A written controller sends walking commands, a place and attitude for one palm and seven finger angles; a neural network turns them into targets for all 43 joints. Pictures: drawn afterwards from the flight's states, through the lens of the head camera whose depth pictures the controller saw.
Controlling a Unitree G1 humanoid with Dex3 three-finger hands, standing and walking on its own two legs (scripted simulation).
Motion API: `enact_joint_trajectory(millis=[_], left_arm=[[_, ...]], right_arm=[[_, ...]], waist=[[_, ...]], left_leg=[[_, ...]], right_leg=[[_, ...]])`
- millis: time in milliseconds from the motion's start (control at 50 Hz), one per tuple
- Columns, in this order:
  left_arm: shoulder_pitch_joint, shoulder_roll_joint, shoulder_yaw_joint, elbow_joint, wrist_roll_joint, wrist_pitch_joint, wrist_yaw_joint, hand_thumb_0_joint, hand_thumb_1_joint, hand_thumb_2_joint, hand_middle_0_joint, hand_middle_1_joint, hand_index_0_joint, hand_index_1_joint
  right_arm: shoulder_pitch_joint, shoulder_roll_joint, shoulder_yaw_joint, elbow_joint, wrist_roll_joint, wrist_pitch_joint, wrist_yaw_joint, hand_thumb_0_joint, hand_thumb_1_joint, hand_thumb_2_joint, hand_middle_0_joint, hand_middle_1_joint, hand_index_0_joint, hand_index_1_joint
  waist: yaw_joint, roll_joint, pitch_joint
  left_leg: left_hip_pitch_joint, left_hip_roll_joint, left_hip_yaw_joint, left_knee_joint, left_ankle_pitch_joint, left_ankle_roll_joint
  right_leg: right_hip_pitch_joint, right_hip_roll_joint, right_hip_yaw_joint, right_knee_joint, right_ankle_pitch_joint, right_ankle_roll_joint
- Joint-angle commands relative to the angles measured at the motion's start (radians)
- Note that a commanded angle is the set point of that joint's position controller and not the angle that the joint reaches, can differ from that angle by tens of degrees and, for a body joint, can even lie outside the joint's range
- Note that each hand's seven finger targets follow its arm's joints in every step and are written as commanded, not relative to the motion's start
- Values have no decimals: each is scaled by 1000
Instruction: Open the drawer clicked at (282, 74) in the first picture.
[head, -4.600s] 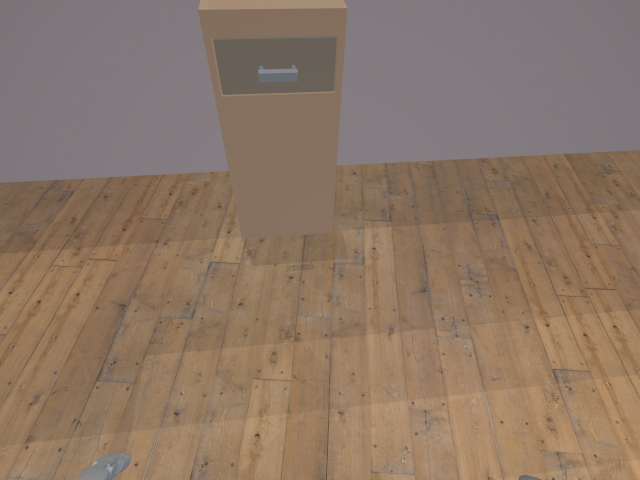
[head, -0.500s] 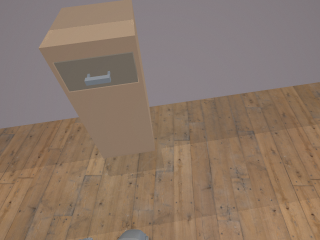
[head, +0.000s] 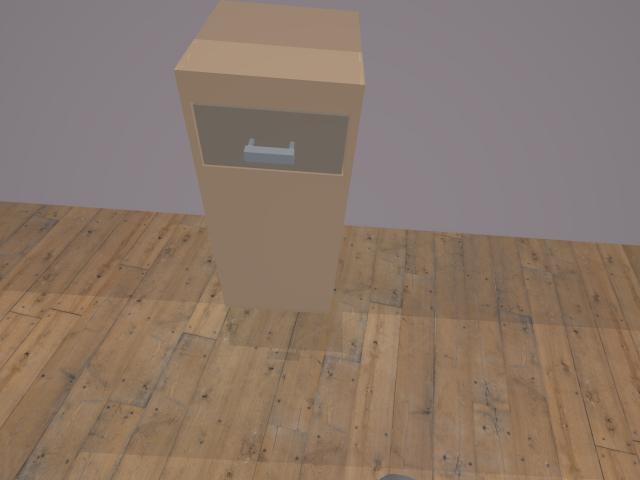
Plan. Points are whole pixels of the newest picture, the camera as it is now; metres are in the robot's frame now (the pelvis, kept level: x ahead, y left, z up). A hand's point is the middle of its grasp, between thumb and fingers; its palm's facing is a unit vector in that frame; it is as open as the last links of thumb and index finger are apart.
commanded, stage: take the last steps up to it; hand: left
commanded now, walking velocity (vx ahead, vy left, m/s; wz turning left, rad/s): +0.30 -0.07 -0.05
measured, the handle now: (270, 149) +0.78 +0.18 -0.04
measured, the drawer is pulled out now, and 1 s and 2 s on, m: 0.00 0.00 0.00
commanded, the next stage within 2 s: come to a stop and stand still in 0.62 s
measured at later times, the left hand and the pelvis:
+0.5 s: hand (264, 438) +0.21 +0.10 -0.16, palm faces +0.05 -0.97 -0.24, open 7.1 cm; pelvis +0.15 -0.09 +0.00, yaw +0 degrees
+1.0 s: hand (267, 444) +0.21 +0.09 -0.19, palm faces +0.07 -0.98 -0.16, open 7.3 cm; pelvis +0.26 -0.06 -0.01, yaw -1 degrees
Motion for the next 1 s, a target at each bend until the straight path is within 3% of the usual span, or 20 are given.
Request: enact_joint_trajectory(millis=[0,160,180,220,240,260,280,300,340,400,560,700,740,760,780,800,820,840,900,980], left_arm=[[-85,37,3,-78,-5,-28,-1,0,900,900,-200,-300,-200,-300],[-235,2,0,-130,-14,-48,-12,0,900,900,-200,-300,-200,-300],[-218,7,3,-124,-15,-52,-13,0,900,900,-200,-300,-200,-300],[-21,35,19,-64,-11,-68,-9,0,900,900,-200,-300,-200,-300],[128,97,35,-14,-3,-84,-2,0,900,900,-200,-300,-200,-300],[244,212,64,12,0,-93,13,0,900,900,-200,-300,-200,-300],[252,230,61,13,-24,-85,22,0,900,900,-200,-300,-200,-300],[151,193,58,-3,-22,-84,26,0,900,900,-200,-300,-200,-300],[7,102,28,-42,-20,-85,32,0,900,900,-200,-300,-200,-300],[-43,25,0,-43,-13,-102,36,0,900,900,-200,-300,-200,-300],[69,17,-13,0,-12,-119,36,0,900,900,-200,-300,-200,-300],[156,28,-12,45,-3,-109,45,0,900,900,-200,-300,-200,-300],[137,13,-19,52,-7,-96,54,0,900,900,-200,-300,-200,-300],[122,3,-25,54,-12,-89,59,0,900,900,-200,-300,-200,-300],[134,-16,-32,50,-15,-81,63,0,900,900,-200,-300,-200,-300],[171,-47,-42,49,-28,-78,70,0,900,900,-200,-300,-200,-300],[202,-59,-47,53,-32,-67,77,0,900,900,-200,-300,-200,-300],[204,-46,-42,49,-27,-55,77,0,900,900,-200,-300,-200,-300],[133,-19,-23,23,-15,-13,75,0,900,900,-200,-300,-200,-300],[90,-13,5,-27,-12,9,63,0,900,900,-200,-300,-200,-300]], right_arm=[[115,-137,-32,3,6,-21,-16,0,-900,-900,200,300,200,300],[179,-150,-43,57,-14,-20,-18,0,-900,-900,200,300,200,300],[181,-150,-44,63,-14,-19,-16,0,-900,-900,200,300,200,300],[151,-157,-45,64,-6,-19,-16,0,-900,-900,200,300,200,300],[154,-136,-43,62,5,-23,-7,0,-900,-900,200,300,200,300],[206,-58,-29,39,17,-29,1,0,-900,-900,200,300,200,300],[144,-90,-32,7,20,-18,0,0,-900,-900,200,300,200,300],[117,-87,-42,21,20,-16,4,0,-900,-900,200,300,200,300],[55,-58,-43,18,6,-9,10,0,-900,-900,200,300,200,300],[137,-7,-39,53,-6,22,16,0,-900,-900,200,300,200,300],[-15,-19,-38,3,-3,29,29,0,-900,-900,200,300,200,300],[-166,-13,-24,-38,3,11,33,0,-900,-900,200,300,200,300],[-140,-2,-11,-19,4,7,19,0,-900,-900,200,300,200,300],[-74,-12,-8,9,3,2,8,0,-900,-900,200,300,200,300],[8,-54,-15,31,2,-6,-2,0,-900,-900,200,300,200,300],[62,-106,-21,43,5,-8,-14,0,-900,-900,200,300,200,300],[72,-136,-24,52,17,1,-21,0,-900,-900,200,300,200,300],[43,-145,-25,46,22,10,-29,0,-900,-900,200,300,200,300],[-48,-138,-32,22,18,35,-49,0,-900,-900,200,300,200,300],[-93,-158,-63,-19,6,53,-45,0,-900,-900,200,300,200,300]], waist=[[-42,130,127],[-79,191,132],[-69,174,114],[28,103,15],[92,3,-92],[110,-290,-228],[110,-229,-212],[79,-175,-139],[21,-8,11],[-54,-8,47],[-30,-55,56],[10,-46,78],[-9,-52,49],[-38,-43,3],[-56,26,-66],[-60,128,-163],[-50,191,-191],[-42,205,-153],[-36,191,-32],[-34,102,-103]], left_leg=[[-3,268,-164,-187,289,130],[8,284,-116,-110,388,120],[-11,281,-118,-83,418,119],[-79,235,-54,138,516,77],[-215,176,-6,370,409,36],[-463,16,58,700,-174,-17],[-508,29,-55,880,-292,5],[-525,77,-85,945,-208,16],[-532,130,-89,936,-69,6],[-450,142,-58,832,24,-25],[-544,138,-14,579,96,-67],[-460,95,27,344,31,-35],[-336,64,32,213,87,-35],[-217,46,37,114,246,-34],[-48,110,-9,107,589,-13],[138,258,-122,178,1007,57],[171,371,-191,150,1237,140],[117,395,-180,97,1264,176],[-47,385,-174,30,1098,184],[-65,379,-142,35,882,187]], right_leg=[[-175,-28,18,-4,67,18],[-21,6,-55,-390,24,-22],[45,28,-66,-421,23,-35],[333,75,-92,-539,102,-60],[578,-14,26,-590,101,-96],[798,-311,444,-701,115,-203],[712,-366,533,-797,105,-234],[603,-329,477,-829,-47,-231],[367,-278,341,-863,-68,-207],[222,-201,124,-900,87,-160],[363,-174,52,-886,376,-181],[444,-201,58,-808,558,-195],[443,-149,11,-714,715,-160],[436,-109,-19,-619,762,-123],[365,-65,-31,-507,643,-80],[242,-18,-51,-452,368,-36],[213,18,-45,-391,-103,-14],[205,25,-4,-313,-285,-14],[145,12,49,-157,-293,-12],[94,33,59,-23,-238,-10]])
